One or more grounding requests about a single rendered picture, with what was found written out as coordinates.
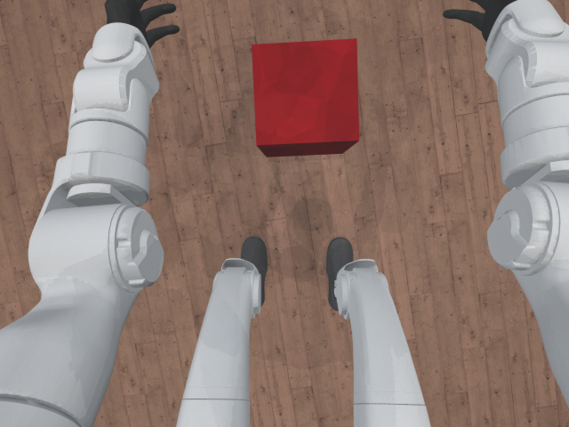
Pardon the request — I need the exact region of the robot right hand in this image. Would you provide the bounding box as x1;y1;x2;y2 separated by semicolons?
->
443;0;516;42

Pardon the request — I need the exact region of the left robot forearm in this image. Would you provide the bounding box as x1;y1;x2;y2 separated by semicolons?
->
28;22;159;282

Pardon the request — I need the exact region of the robot right thigh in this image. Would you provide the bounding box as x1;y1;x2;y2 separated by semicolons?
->
338;268;431;427

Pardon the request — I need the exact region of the left robot shin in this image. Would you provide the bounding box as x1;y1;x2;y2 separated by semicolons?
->
212;258;259;287

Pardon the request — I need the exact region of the robot left hand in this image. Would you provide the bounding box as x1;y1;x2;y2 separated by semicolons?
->
105;0;180;49

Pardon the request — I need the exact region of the right robot forearm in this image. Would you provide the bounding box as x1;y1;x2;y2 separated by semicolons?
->
485;0;569;189

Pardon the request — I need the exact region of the right robot upper arm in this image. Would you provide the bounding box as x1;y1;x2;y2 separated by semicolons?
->
487;181;569;407

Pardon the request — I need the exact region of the carton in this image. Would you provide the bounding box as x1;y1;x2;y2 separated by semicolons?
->
252;38;359;157

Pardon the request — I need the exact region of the left robot upper arm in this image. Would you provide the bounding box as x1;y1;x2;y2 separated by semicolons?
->
0;203;164;427

